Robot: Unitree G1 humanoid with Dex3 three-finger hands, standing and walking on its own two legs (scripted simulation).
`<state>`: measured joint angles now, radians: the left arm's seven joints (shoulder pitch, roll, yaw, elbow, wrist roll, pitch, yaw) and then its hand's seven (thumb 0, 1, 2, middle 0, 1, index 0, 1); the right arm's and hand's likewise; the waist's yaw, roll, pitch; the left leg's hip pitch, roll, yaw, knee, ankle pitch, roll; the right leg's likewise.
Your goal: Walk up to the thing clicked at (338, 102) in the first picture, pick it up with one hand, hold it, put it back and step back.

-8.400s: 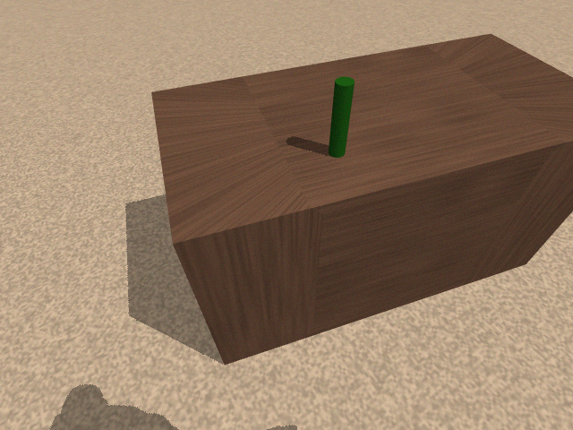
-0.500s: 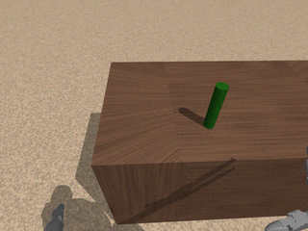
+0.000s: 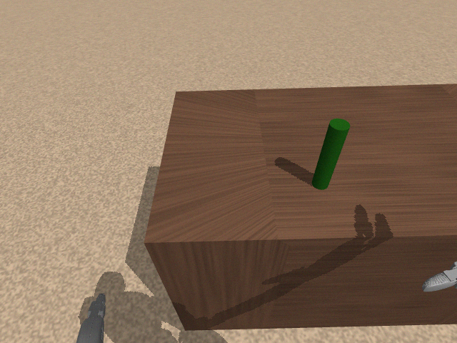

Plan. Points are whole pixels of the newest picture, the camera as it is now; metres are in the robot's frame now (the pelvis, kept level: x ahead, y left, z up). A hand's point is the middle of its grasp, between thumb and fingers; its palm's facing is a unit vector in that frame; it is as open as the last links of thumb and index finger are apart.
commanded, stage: go down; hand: right
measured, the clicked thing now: (328, 157) +0.52 -0.22 +0.02
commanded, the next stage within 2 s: none
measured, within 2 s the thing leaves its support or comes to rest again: neither
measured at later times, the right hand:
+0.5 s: hand (452, 203) +0.33 -0.35 +0.10, palm faces +0.18 +0.98 +0.01, open 17.5 cm
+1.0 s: hand (451, 177) +0.38 -0.38 +0.10, palm faces +0.16 +0.99 +0.01, open 17.7 cm
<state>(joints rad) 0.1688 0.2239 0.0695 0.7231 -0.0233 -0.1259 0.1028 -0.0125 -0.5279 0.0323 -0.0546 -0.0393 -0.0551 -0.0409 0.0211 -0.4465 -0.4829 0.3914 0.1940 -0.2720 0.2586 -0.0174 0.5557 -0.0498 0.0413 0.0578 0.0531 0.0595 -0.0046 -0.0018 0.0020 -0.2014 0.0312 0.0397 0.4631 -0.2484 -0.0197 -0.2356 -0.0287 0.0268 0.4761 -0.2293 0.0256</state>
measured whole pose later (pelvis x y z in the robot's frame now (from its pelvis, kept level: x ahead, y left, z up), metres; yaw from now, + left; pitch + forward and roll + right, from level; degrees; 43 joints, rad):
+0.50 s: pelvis +0.01 -0.01 -0.01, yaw +1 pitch +4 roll +1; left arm 0.20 0.24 -0.01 0.69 -0.02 -0.20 0.16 -0.01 -0.53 0.04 -0.06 -0.05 -0.06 -0.05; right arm -0.28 -0.58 -0.57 0.79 0.30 -0.24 0.53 -0.02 0.55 -0.05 0.04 0.05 0.04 0.06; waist 0.01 0.02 -0.06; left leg -0.31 0.03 0.02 0.51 -0.27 -0.03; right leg -0.36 -0.03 0.01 0.59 -0.29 0.01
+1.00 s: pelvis +0.01 -0.01 -0.02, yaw +2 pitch +10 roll +2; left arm 0.22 0.27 -0.05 0.64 0.00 -0.23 0.17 -0.01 -0.54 0.05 -0.06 -0.05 -0.06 -0.05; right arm -0.53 -0.80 -0.64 1.07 0.25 -0.22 0.61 -0.02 0.60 -0.05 0.04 0.06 0.04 0.06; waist 0.08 0.02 -0.07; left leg -0.49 0.01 0.03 0.63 -0.31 -0.03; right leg -0.55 -0.05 0.02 0.72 -0.34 0.01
